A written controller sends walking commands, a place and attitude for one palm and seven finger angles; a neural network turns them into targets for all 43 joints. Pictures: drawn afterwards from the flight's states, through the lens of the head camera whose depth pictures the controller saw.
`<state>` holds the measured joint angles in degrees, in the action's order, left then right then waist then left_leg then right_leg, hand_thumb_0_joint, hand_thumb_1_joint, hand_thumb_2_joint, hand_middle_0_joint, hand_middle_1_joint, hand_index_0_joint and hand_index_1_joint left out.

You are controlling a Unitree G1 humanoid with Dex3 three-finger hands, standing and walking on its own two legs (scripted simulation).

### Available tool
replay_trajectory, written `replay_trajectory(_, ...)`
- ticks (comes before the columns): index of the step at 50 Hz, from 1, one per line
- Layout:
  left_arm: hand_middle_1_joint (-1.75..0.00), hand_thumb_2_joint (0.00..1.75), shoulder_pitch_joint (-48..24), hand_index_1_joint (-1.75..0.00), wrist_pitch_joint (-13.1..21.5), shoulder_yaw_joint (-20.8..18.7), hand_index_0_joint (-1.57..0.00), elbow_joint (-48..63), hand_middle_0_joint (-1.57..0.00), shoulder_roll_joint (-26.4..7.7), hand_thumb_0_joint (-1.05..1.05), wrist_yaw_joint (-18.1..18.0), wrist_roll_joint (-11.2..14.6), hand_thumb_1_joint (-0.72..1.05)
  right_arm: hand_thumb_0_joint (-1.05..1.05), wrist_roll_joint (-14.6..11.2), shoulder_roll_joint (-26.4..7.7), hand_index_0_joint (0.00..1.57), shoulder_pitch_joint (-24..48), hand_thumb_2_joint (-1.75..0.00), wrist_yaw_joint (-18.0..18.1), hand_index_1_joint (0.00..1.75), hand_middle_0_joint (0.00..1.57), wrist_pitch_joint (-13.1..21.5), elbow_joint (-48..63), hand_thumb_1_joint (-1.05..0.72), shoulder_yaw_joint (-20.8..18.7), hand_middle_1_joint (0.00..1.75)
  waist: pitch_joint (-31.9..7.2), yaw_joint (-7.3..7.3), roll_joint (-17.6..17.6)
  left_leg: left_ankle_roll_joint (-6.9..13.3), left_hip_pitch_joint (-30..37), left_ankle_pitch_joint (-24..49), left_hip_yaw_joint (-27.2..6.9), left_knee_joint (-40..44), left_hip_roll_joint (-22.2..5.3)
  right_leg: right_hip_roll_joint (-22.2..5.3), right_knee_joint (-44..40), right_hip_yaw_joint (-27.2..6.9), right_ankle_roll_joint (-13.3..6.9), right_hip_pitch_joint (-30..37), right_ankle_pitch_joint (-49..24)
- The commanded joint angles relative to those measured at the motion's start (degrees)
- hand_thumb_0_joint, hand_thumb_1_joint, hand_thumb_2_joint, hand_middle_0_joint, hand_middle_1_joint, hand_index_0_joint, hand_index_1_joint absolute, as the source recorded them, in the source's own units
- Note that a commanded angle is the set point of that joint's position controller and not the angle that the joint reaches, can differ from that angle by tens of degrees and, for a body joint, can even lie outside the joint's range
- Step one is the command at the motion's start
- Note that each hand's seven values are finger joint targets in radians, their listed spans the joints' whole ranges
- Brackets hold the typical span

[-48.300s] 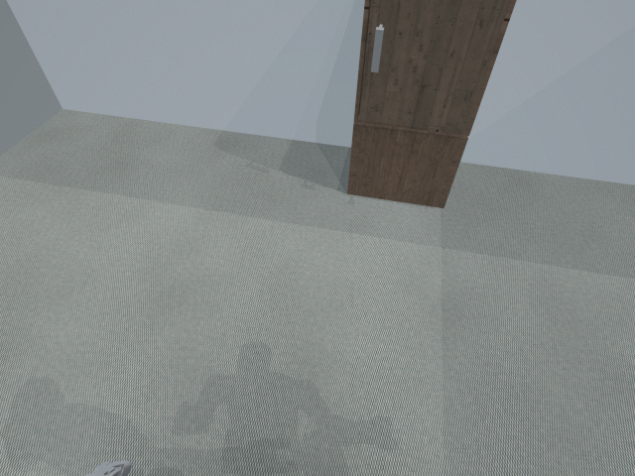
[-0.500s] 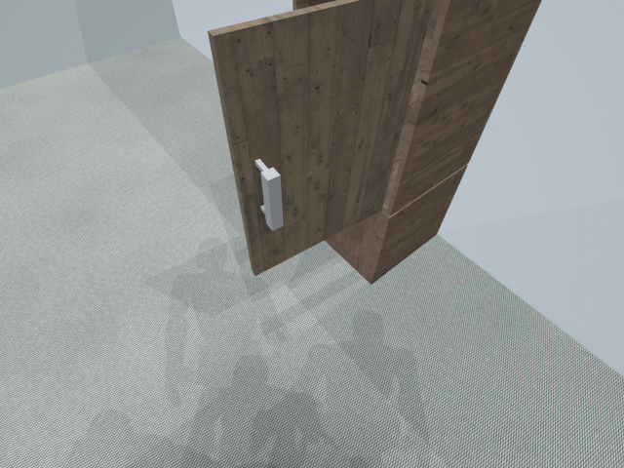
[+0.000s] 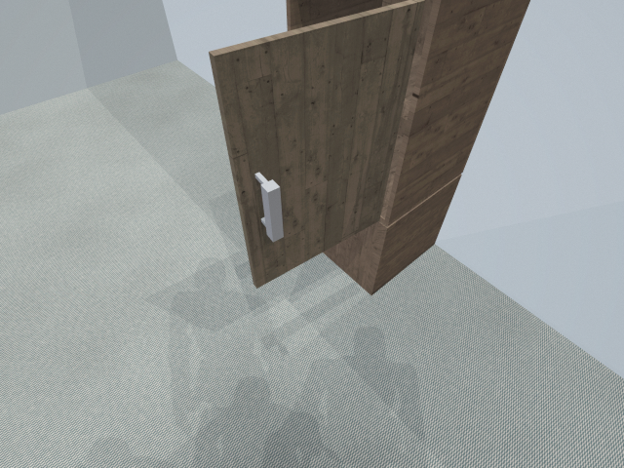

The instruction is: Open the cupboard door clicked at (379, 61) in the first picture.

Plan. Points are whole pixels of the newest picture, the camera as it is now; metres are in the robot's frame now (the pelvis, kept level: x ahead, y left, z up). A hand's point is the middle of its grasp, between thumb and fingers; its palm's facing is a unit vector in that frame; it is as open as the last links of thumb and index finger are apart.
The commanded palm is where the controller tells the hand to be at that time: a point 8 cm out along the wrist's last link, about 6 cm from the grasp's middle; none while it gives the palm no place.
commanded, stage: let the arm hang, fingers relaxed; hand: left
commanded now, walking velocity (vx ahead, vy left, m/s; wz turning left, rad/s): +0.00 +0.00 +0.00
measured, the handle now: (267, 206) +0.59 +0.12 -0.06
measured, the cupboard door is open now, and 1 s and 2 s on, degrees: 84 84 84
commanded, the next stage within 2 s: look to check the result in 0.14 s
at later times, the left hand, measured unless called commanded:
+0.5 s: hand out of the picture +0.01 +0.18 -0.17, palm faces +0.02 -0.98 -0.20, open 7.4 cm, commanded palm none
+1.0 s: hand out of the picture +0.04 +0.18 -0.17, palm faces +0.02 -0.97 -0.23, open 7.4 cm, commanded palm none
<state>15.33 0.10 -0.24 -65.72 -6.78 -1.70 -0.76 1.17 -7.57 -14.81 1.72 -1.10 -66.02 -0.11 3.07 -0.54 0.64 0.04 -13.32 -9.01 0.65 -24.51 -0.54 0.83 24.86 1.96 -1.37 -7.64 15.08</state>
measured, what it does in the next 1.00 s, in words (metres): stands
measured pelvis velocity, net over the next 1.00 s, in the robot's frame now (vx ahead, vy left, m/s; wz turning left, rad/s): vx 0.02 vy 0.00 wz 0.00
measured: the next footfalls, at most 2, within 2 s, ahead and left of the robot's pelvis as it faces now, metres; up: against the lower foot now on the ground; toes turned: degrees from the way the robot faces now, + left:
none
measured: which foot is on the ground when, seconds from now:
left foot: down 0.00-1.00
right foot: down 0.00-1.00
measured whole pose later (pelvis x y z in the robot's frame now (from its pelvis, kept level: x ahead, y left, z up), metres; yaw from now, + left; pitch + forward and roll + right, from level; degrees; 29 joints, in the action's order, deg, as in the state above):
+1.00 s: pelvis +0.02 +0.00 +0.00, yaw +0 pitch -2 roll +0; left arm 12.6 1.0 -0.7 -65.3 -10.6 -1.4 -0.6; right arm 0.9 -10.7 -11.0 1.5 -0.4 -65.8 -0.2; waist 3.5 -0.3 0.6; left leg -0.3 -10.9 -9.6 0.6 -22.2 -0.6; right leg 0.9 21.6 1.9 -1.5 -4.8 15.1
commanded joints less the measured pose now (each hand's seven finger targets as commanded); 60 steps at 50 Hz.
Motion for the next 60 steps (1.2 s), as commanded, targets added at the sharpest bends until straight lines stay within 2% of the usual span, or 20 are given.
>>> replay_trajectory(1,-0.30,0.90,3.8,-0.30,0.4,-1.4,-0.20,1.0,-0.20,-7.1,0.00,-0.5,0.3,0.90,0.00,0.2,-4.9,0.20,-3.5,-0.90,0.4,0.30,0.20,0.9,1.4,-0.90,-1.0,0.30,2.2,0.04,0.8,1.4,1.7,-1.3,-4.5,5.2,-4.4,-6.3,-7.0,-4.8,-1.4,-5.9,0.9)
replay_trajectory(3,-0.30,0.90,4.0,-0.30,0.4,-1.3,-0.20,1.1,-0.20,-6.8,0.00,-0.5,0.3,0.90,0.00,0.2,-5.1,0.20,-3.2,-0.90,0.5,0.30,0.20,0.9,1.6,-0.90,-1.0,0.30,2.3,0.11,1.8,1.4,1.7,-1.3,-4.6,5.2,-4.5,-6.1,-6.8,-4.7,-1.4,-6.0,0.3)
replay_trajectory(6,-0.30,0.90,3.8,-0.30,0.5,-1.4,-0.20,1.2,-0.20,-7.1,0.00,-0.5,0.3,0.90,0.00,0.1,-5.2,0.20,-3.4,-0.90,0.5,0.30,0.20,0.9,1.6,-0.90,-1.1,0.30,2.1,0.04,0.5,1.4,1.8,-0.8,-4.6,5.1,-4.6,-6.2,-6.8,-4.6,-1.4,-5.6,0.0)
replay_trajectory(8,-0.30,0.90,3.6,-0.30,0.4,-1.5,-0.20,1.2,-0.20,-7.3,0.00,-0.4,0.3,0.90,0.00,0.1,-5.4,0.20,-3.3,-0.90,0.5,0.30,0.20,1.0,1.7,-0.90,-1.1,0.30,1.6,0.07,1.2,1.6,2.0,-0.2,-5.1,5.5,-4.7,-6.2,-6.4,-4.5,-1.3,-5.2,-0.7)
replay_trajectory(12,-0.30,0.90,3.5,-0.30,0.6,-1.5,-0.20,1.3,-0.20,-7.5,0.00,-0.4,0.3,0.90,0.00,0.1,-5.7,0.20,-3.1,-0.90,0.4,0.30,0.20,1.1,1.6,-0.90,-1.1,0.30,1.0,0.10,-0.1,1.6,2.7,2.0,-4.7,4.9,-4.8,-6.3,-6.4,-4.3,-1.2,-4.5,-2.3)
replay_trajectory(25,-0.30,0.90,3.1,-0.30,0.9,-1.5,-0.20,1.3,-0.20,-8.9,0.00,-0.5,0.3,0.90,0.00,-0.1,-7.2,0.20,-1.3,-0.90,0.4,0.30,0.20,1.2,1.6,-0.90,-1.2,0.30,0.2,0.22,-0.7,1.7,4.6,5.1,-4.5,4.5,-4.9,-6.6,-7.0,-4.6,-1.1,-3.8,-5.0)
replay_trajectory(37,-0.30,0.90,1.4,-0.30,1.1,-1.6,-0.20,1.6,-0.20,-10.0,0.00,-0.4,0.4,0.90,0.00,0.0,-8.4,0.20,0.4,-0.90,0.4,0.30,0.20,1.4,1.8,-0.90,-1.2,0.30,0.4,0.08,0.2,1.4,5.0,6.1,-4.4,4.9,-5.1,-6.8,-7.7,-4.9,-1.1,-2.8,-6.7)
replay_trajectory(43,-0.30,0.90,0.8,-0.30,1.4,-1.7,-0.20,1.8,-0.20,-10.9,0.00,-0.3,0.4,0.90,0.00,0.0,-9.4,0.20,1.1,-0.90,0.4,0.30,0.20,1.6,2.0,-0.90,-1.3,0.30,-1.5,0.10,-0.2,1.4,6.1,8.0,-4.4,4.5,-5.2,-7.1,-7.8,-5.0,-1.1,-1.4,-9.6)
replay_trajectory(47,-0.30,0.90,0.0,-0.30,1.2,-1.7,-0.20,2.0,-0.20,-11.4,0.00,-0.3,0.4,0.90,0.00,0.0,-9.8,0.20,1.6,-0.90,0.3,0.30,0.20,1.5,1.9,-0.90,-1.3,0.30,0.1,0.16,-0.1,1.3,5.6,7.3,-4.5,5.1,-5.2,-7.1,-8.2,-4.8,-1.2,-1.8,-8.3)
replay_trajectory(60,-0.30,0.90,-1.3,-0.30,1.5,-1.9,-0.20,2.3,-0.20,-13.3,0.00,-0.1,0.4,0.90,0.00,-0.1,-11.9,0.20,3.0,-0.90,0.3,0.30,0.20,1.6,2.2,-0.90,-1.5,0.30,-1.2,0.24,-0.7,1.3,6.9,7.9,-4.4,5.2,-5.4,-7.2,-8.8,-5.1,-1.3,-1.0,-9.9)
